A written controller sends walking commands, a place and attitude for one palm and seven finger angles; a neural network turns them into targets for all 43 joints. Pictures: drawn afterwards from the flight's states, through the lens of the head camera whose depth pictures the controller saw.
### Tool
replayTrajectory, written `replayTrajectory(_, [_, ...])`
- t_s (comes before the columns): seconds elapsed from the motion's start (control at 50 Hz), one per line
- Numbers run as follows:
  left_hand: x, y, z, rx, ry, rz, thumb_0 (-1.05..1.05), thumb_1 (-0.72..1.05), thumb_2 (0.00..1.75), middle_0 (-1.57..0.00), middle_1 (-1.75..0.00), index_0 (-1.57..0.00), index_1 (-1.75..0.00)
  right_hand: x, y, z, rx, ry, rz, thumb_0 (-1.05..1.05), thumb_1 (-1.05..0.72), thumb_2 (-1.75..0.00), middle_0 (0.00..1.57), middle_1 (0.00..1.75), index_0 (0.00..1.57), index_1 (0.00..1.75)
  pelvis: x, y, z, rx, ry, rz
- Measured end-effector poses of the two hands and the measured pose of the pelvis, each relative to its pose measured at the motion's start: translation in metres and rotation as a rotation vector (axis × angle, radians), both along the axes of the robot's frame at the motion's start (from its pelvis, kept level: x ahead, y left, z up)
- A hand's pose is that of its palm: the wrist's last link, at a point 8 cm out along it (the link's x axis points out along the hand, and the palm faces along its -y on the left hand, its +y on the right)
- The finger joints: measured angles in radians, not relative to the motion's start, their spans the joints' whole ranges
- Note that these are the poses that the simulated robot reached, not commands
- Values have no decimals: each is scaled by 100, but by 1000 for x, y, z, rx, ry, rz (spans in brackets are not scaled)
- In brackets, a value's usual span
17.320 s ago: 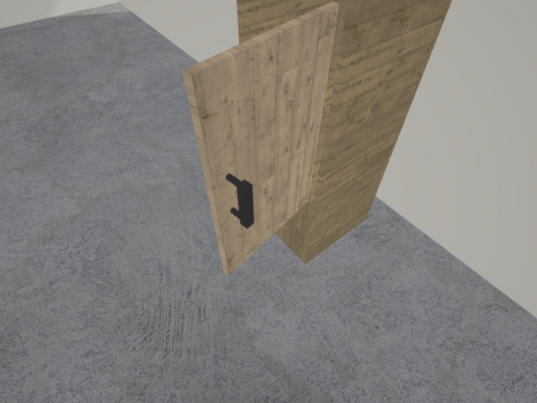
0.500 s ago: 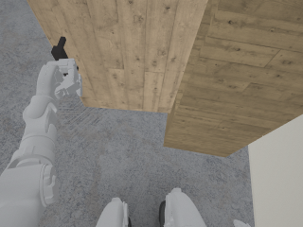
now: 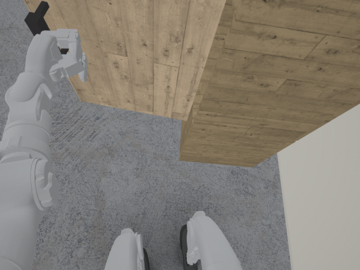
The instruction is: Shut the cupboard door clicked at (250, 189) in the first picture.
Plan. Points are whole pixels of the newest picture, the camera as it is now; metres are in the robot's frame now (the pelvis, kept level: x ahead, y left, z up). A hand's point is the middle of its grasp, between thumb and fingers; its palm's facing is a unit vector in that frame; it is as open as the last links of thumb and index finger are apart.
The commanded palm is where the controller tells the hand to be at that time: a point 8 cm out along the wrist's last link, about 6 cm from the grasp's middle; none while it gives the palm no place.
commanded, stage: push the door shut along its arc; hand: left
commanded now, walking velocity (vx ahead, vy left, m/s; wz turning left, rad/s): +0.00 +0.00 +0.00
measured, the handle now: (51, 37) +0.60 +0.20 +0.06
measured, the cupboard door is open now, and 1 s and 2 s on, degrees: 85 68 67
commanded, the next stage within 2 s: pull the fist back off the door in 0.70 s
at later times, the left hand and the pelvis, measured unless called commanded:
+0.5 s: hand (96, 43) +0.58 +0.11 +0.07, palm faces -0.36 -0.93 -0.02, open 3.0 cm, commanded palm +0.59 +0.14 +0.07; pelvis +0.01 +0.00 -0.01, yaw -1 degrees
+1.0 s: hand (106, 31) +0.63 +0.10 +0.05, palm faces +0.04 -1.00 -0.02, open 3.1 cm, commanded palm +0.60 +0.11 +0.07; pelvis +0.01 -0.01 -0.02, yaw -1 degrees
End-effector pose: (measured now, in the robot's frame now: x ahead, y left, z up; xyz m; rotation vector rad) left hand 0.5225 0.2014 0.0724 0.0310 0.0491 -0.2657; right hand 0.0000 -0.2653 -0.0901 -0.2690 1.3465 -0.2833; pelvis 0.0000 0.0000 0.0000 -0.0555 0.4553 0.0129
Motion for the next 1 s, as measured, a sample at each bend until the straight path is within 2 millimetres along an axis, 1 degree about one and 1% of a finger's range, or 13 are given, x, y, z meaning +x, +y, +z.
replayTrajectory(0.16, [19,-10,0,4,15,-47,2,90,90,-130,-150,-130,-150,-10,5,-2,6,39,-23,1,-91,-89,21,30,20,30,4,1,-3,-6,21,-5])
replayTrajectory(0.34, [43,-23,1,-6,15,-81,2,90,90,-130,-150,-130,-150,-17,4,-2,-17,60,-49,1,-91,-89,21,30,20,30,7,1,-8,-12,48,-12])
replayTrajectory(0.58, [63,-32,3,10,45,-115,-1,90,93,-130,-150,-130,-150,-24,2,-4,-34,104,-51,1,-90,-89,21,30,20,30,10,-2,-13,-18,79,-5])
replayTrajectory(0.82, [88,-50,3,6,47,-135,-1,96,97,-130,-150,-130,-150,-34,-1,-8,-61,135,-63,0,-90,-89,21,30,20,30,10,-5,-24,-27,119,-2])
replayTrajectory(0.86, [92,-49,0,-72,46,-42,0,94,96,-130,-150,-130,-150,-36,1,-9,-51,142,-54,0,-91,-89,21,30,20,30,10,-5,-26,-32,131,-3])
replayTrajectory(0.9, [95,-47,-5,-133,50,112,1,92,94,-130,-150,-130,-150,-38,6,-9,-18,152,-40,0,-91,-89,20,30,20,30,10,-5,-25,-30,136,-6])
replayTrajectory(0.92, [95,-46,-9,-136,46,185,1,91,94,-130,-150,-130,-150,-39,9,-9,2,157,-31,0,-91,-89,20,30,20,30,10,-5,-25,-28,138,-8])
replayTrajectory(0.96, [92,-47,-14,-75,19,283,1,90,93,-130,-150,-130,-150,-41,16,-9,48,168,-23,0,-91,-89,20,30,20,30,11,-6,-23,-24,142,-10])
replayTrajectory(1.0, [87,-51,-18,-1,-12,307,1,90,92,-130,-150,-129,-150,-43,23,-9,90,181,-32,0,-91,-89,20,30,20,30,12,-6,-21,-20,140,-10])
